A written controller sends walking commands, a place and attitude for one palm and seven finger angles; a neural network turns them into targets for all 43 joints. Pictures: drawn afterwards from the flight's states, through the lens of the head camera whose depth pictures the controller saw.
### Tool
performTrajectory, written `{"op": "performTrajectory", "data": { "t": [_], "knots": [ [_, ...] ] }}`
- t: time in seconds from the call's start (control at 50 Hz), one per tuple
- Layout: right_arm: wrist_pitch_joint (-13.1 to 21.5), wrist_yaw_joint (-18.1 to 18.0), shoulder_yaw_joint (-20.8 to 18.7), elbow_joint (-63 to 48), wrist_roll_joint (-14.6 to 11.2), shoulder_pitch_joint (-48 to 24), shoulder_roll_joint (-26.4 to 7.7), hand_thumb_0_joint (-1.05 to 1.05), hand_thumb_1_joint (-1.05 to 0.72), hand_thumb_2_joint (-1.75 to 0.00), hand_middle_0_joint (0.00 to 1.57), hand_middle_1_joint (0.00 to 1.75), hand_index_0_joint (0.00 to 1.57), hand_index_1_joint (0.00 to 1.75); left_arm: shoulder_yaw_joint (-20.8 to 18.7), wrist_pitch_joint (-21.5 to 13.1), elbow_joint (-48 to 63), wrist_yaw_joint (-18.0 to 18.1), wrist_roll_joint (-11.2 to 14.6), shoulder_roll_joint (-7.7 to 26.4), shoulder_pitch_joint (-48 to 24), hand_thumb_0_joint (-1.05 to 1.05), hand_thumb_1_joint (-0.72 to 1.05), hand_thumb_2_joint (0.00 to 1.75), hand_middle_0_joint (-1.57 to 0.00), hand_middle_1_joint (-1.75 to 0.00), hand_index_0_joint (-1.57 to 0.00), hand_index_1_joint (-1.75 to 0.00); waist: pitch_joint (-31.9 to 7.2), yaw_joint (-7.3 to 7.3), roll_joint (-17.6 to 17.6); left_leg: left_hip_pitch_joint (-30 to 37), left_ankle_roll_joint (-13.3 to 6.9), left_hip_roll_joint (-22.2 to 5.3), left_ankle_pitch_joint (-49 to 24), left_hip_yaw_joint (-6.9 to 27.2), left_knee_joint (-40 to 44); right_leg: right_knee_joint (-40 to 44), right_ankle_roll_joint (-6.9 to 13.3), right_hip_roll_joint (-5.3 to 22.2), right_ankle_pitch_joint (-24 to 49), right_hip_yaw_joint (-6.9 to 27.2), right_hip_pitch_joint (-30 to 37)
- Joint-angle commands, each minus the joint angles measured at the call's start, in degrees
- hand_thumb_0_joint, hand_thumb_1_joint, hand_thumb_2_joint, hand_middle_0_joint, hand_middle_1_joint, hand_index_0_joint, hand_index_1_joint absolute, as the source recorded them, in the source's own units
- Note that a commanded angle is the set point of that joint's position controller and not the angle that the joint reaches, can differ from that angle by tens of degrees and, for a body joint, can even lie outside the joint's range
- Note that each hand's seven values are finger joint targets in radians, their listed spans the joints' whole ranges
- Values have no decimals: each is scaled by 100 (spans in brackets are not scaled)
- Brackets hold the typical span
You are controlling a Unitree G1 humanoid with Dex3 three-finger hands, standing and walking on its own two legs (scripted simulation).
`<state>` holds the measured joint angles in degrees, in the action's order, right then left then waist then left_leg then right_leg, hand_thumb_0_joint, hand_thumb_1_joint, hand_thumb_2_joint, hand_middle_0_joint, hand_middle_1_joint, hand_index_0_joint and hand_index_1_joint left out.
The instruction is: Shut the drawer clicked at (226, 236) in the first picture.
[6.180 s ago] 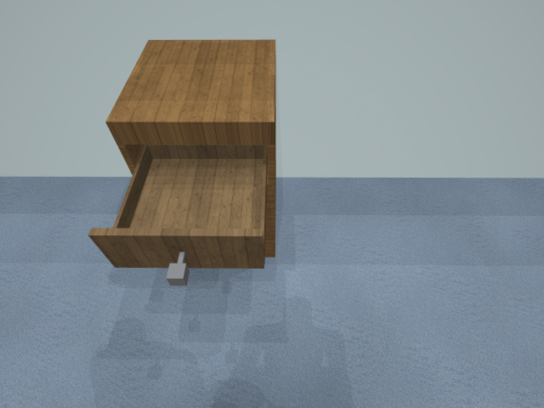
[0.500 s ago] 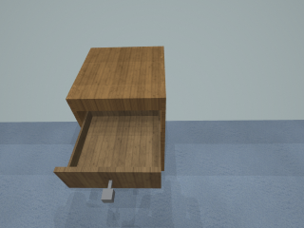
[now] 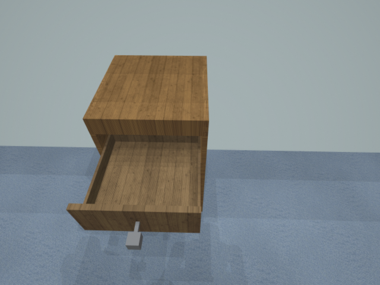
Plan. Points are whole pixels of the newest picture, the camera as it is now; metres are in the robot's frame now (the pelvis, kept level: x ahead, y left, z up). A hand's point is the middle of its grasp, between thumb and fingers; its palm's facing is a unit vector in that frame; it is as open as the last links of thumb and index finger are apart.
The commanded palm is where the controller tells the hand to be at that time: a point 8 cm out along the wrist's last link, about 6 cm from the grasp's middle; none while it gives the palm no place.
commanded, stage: look again from close up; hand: left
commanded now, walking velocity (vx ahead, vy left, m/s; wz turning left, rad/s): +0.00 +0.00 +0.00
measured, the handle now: (135, 234) +0.30 +0.19 -0.22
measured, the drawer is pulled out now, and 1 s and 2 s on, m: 0.30 0.30 0.30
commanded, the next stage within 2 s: raise the hand and make a fist in 0.06 s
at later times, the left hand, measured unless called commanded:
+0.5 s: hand (128, 271) +0.16 +0.13 -0.02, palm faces -0.05 -0.99 +0.14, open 6.3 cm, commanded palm +0.09 +0.22 -0.09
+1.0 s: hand out of the picture +0.13 +0.14 -0.11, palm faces -0.07 -1.00 +0.07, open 3.8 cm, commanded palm +0.09 +0.21 -0.10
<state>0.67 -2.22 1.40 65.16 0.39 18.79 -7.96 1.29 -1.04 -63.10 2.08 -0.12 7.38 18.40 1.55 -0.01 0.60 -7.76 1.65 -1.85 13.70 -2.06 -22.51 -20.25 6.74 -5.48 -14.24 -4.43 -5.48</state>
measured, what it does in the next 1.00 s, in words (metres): lowers itself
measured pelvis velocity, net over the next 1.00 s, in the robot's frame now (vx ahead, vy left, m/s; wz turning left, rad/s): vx -0.08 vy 0.05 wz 0.02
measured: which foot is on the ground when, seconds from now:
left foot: down 0.00-1.00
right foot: down 0.00-1.00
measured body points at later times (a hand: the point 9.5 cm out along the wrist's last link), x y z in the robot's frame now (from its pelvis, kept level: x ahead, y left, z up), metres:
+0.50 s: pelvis -0.04 +0.03 -0.06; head -0.01 +0.03 +0.39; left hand +0.15 +0.19 -0.03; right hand +0.16 -0.24 -0.11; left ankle -0.02 +0.14 -0.74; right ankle -0.03 -0.03 -0.74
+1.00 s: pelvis -0.08 +0.05 -0.13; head +0.01 +0.04 +0.31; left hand +0.13 +0.19 -0.11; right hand +0.10 -0.15 -0.23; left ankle -0.02 +0.14 -0.74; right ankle -0.03 -0.03 -0.74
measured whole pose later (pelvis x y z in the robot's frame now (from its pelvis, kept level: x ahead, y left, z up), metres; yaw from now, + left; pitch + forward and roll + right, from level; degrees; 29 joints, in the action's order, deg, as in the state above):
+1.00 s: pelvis -0.08 +0.05 -0.13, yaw +1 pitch +18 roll -1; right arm 5.2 -0.7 3.4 28.0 -0.9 13.9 -9.4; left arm 9.8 -15.1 3.9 -3.4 5.5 4.9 25.7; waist -8.9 0.2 2.0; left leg -63.5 -2.4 0.3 30.0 -1.4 -75.0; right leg -74.0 4.5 -0.3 -31.4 -7.1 -61.3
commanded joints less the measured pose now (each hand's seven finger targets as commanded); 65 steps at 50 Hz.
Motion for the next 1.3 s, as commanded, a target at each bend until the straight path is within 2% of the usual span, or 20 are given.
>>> {"op": "performTrajectory", "data": {
  "t": [0.0,0.12,0.14,0.16,0.18,0.2,0.22,0.24,0.28,0.34,0.38,0.44,0.56,0.62,0.72,0.82,0.9,1.0,1.12,1.28],
  "knots": [
    [99,-43,-36,-78,-3,511,-416,0,-90,-90,20,30,20,30,-112,-81,182,44,4,647,350,0,90,90,-20,-30,-20,-30,300,-25,-41,-325,-286,-329,-669,250,206,396,-522,1149,1786,1022,-103],
    [118,-45,-27,-50,0,539,-397,0,-90,-90,20,30,20,30,-90,-82,173,51,4,576,416,0,90,90,-20,-30,-20,-30,345,-2,-138,-311,-322,-348,-786,310,197,323,-484,1133,1711,1002,-182],
    [154,-1,-157,-430,-31,-148,-594,0,-90,-90,20,30,20,30,-229,-269,-5,305,-72,798,757,0,90,90,-20,-30,-20,-30,747,167,-570,-1184,-40,-143,403,-328,-1252,229,-1380,1633,5782,1491,-261],
    [1063,-258,-247,-2527,-248,-374,-1735,0,-90,-90,20,30,20,30,-268,-1519,8151,50,1198,1735,-3195,0,90,90,-22,-32,-22,-32,-2080,-469,735,572,-469,229,-1070,50,-278,-445,-775,1258,3573,1245,101],
    [1464,-376,-140,-2212,-128,-821,-1187,0,-90,-90,20,30,20,30,-378,-1223,6810,282,755,1403,-1247,0,90,90,-24,-34,-24,-34,-2226,19,2034,909,-504,235,-1854,-79,-167,-495,-402,728,2188,1030,101],
    [1615,-348,-240,-2043,-139,-824,-1383,0,-90,-90,20,30,20,30,-128,-975,6700,552,832,1110,-958,0,90,90,-26,-37,-26,-37,-1702,-131,1933,521,-339,173,-1869,37,-262,-421,-362,643,1353,636,-444],
    [1627,-280,-216,-1934,-202,-612,-1053,0,-90,-90,20,30,20,30,449,-477,4963,522,775,-229,669,0,90,90,-28,-39,-28,-39,-848,-135,912,-73,-392,74,-1492,169,-277,-439,-477,652,1018,327,-797],
    [1665,-267,-227,-2326,-268,-677,-1250,0,-90,-90,20,30,20,30,613,-682,5911,412,1079,-274,-169,0,90,90,-30,-41,-30,-41,-170,-284,-71,-540,-476,63,-1169,431,-476,-527,-603,645,934,288,-1279],
    [1858,-220,-415,-2494,-101,-669,-1445,0,-90,-90,20,30,20,30,483,-1280,5329,125,977,-179,72,0,90,90,-34,-45,-34,-45,-22,-487,-1656,-1231,-530,154,-381,440,-1205,-768,-804,723,243,303,-2351],
    [1991,5,-528,-3154,-1,-987,-1313,0,-90,-90,20,30,20,30,499,-2294,5002,-492,1125,-664,1679,0,90,90,-40,-52,-40,-52,-559,89,-2380,-2716,-304,277,300,483,-1981,-1585,-797,814,-342,549,-2642],
    [2014,182,-609,-3530,-20,-1202,-1289,0,-90,-90,20,30,20,30,261,-3054,5476,-1026,1337,-556,2409,0,90,90,-44,-56,-44,-56,-1223,376,-1987,-3159,-201,360,206,328,-2379,-2254,-727,784,305,556,-2378],
    [1847,446,-706,-3807,-2,-1429,-1240,0,-90,-90,20,30,20,30,-284,-3933,5812,-1456,1175,47,2232,0,90,90,-50,-62,-50,-62,-1725,501,-149,-3478,-97,450,-132,89,-3131,-3396,-478,756,1026,465,-2879],
    [1256,423,-594,-4762,-7,-1763,-1070,0,-90,-90,20,30,20,30,244,-3740,7090,-477,298,-47,851,0,90,90,-62,-75,-62,-75,-1624,291,281,-4424,-304,421,1186,254,-3778,-3998,-280,628,-1261,567,-4530],
    [1218,298,-574,-4764,86,-1317,-1007,0,-90,-90,20,30,20,30,261,-4193,8583,-150,376,20,204,0,90,90,-68,-82,-68,-82,-2756,54,366,-4106,-386,279,942,479,-4266,-4233,-340,530,-1199,630,-4753],
    [1447,171,-349,-4601,30,-1243,-1122,0,-90,-90,20,30,20,30,1175,-4137,8529,-664,605,-353,-188,0,90,90,-78,-93,-78,-93,-2349,-456,103,-4511,-457,125,1264,788,-4588,-4149,-399,476,-1547,575,-5207],
    [1195,125,-260,-4905,-226,-1325,-1214,0,-90,-90,20,30,20,30,1040,-2285,7257,-1219,469,17,1170,0,90,90,-88,-104,-88,-104,-2287,-55,-413,-5092,-418,270,1747,675,-4282,-3753,-459,603,-2222,643,-4546],
    [837,8,-225,-5096,-225,-1662,-986,0,-90,-90,20,30,20,30,51,-1484,7657,-635,637,386,1327,0,90,90,-96,-112,-96,-112,-2646,400,-677,-5116,-377,347,1480,552,-4143,-3820,-463,619,-2079,619,-3938],
    [1016,111,-267,-4819,-35,-1204,-846,0,-90,-90,20,30,20,30,92,-2518,8603,166,665,156,1162,0,90,90,-106,-123,-106,-123,-2755,289,-163,-4790,-346,232,788,526,-4246,-4178,-406,508,-1180,407,-4285],
    [1392,258,-351,-4567,26,-1077,-1066,0,-90,-90,20,30,20,30,1291,-3643,8116,-298,428,-458,1257,0,90,90,-118,-136,-118,-136,-2047,-318,-186,-5133,-380,184,1269,717,-4635,-4341,-392,535,-1756,381,-5317],
    [1001,159,-447,-5070,-52,-1192,-1044,0,-90,-90,20,30,20,30,308,-2958,8296,-267,362,342,1831,0,90,90,-134,-153,-134,-153,-2830,211,79,-5087,-360,289,1018,471,-4596,-4451,-376,598,-1301,561,-4596]
  ]
}}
